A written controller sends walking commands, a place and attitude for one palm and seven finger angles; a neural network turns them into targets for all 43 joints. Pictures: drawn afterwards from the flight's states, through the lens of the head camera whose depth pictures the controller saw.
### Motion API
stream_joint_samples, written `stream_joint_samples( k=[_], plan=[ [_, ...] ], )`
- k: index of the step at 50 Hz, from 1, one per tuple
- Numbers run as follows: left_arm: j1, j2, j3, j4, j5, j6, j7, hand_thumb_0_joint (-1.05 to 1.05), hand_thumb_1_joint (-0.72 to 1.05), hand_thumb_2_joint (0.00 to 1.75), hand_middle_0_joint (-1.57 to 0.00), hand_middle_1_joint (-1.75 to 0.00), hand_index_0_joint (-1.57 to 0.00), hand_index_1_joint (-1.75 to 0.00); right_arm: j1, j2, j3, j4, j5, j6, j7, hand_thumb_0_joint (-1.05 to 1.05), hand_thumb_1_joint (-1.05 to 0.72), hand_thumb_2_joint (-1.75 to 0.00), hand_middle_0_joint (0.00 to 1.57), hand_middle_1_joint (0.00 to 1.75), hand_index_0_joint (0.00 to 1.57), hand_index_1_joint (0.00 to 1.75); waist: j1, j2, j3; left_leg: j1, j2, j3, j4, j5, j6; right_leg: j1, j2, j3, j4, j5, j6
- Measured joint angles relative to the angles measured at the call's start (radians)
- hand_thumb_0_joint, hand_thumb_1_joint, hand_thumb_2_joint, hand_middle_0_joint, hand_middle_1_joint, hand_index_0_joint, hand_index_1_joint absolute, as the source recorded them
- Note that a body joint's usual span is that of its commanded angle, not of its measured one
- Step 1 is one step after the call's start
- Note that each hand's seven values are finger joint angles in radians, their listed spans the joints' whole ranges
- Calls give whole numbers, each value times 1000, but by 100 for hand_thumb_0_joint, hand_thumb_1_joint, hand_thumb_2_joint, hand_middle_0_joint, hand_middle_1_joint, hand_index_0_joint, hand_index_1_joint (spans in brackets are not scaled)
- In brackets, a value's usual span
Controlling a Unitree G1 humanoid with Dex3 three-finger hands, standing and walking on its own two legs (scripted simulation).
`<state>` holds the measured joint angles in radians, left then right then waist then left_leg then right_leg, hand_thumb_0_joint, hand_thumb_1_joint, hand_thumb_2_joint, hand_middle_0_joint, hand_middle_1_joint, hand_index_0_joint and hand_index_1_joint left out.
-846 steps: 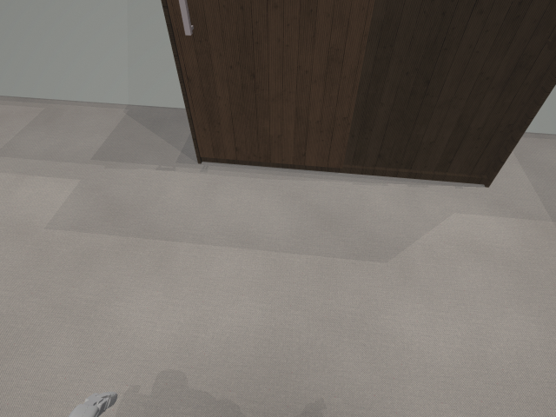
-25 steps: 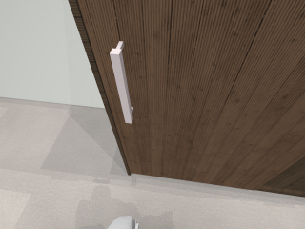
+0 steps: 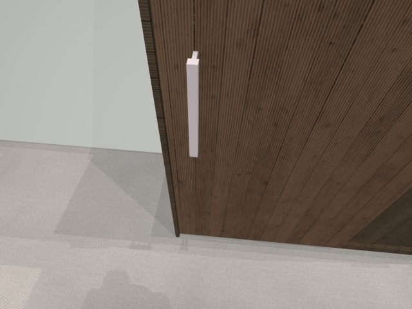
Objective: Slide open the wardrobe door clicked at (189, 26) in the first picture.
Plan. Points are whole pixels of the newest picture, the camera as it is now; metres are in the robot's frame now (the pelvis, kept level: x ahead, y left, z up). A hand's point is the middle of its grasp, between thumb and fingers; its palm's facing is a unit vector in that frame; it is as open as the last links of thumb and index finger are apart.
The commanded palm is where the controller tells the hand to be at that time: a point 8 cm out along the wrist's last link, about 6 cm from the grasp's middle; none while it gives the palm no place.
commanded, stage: come to a stop and stand still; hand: left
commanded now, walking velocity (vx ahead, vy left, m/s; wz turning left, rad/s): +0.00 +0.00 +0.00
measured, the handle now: (194, 110) +0.53 +0.07 +0.09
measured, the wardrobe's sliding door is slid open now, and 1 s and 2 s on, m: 0.00 0.00 0.00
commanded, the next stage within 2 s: look again from close up in 0.56 s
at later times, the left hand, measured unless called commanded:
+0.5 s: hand out of the picture -0.07 +0.13 -0.18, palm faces +0.05 -0.99 -0.13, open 7.4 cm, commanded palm none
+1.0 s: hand out of the picture -0.03 +0.18 -0.18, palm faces +0.04 -0.98 -0.19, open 7.4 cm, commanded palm none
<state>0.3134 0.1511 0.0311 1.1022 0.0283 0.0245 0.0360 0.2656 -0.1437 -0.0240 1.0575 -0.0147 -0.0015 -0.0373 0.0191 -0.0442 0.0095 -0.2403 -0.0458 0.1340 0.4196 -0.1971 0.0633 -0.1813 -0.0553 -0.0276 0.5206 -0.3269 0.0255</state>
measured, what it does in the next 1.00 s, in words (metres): stands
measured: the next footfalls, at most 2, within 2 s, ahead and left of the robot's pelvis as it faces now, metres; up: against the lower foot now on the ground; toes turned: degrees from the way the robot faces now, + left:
none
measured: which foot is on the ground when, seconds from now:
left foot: down 0.00-1.00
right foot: down 0.00-1.00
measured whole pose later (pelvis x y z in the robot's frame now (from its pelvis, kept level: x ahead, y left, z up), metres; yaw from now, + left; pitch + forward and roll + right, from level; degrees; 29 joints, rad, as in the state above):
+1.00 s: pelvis -0.03 +0.01 +0.00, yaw +1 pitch -2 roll -1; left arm 0.33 0.15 0.00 1.05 0.03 -0.02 0.05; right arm 0.29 -0.17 -0.01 1.04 -0.02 -0.02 -0.02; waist 0.00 0.00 -0.01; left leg -0.30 -0.01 0.11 0.54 -0.22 0.07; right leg -0.18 -0.02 -0.05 0.53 -0.32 0.01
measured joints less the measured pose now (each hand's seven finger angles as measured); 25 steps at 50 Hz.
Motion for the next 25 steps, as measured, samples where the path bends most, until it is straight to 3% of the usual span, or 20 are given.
stream_joint_samples(
  k=[4,10,25],
  plan=[
    [-25,-37,-20,16,-4,-26,6,1,91,90,-20,-30,-20,-30,23,-11,3,46,8,-2,5,1,-93,-90,20,30,20,30,-19,61,13,5,25,-11,1,10,-8,42,28,-13,-77,22,-22],
    [-21,-25,-25,24,-11,-28,14,1,92,90,-20,-30,-20,-30,68,28,22,95,6,4,14,1,-92,-90,20,30,20,30,-33,43,7,34,37,-15,-13,26,-20,68,41,-17,-85,37,-31],
    [26,-63,-27,34,-11,-23,7,1,91,90,-20,-30,-20,-30,90,53,16,101,2,5,8,1,-91,-90,20,30,20,30,-23,30,26,-12,49,-25,-7,48,-22,30,52,-27,-91,65,-36]
  ],
)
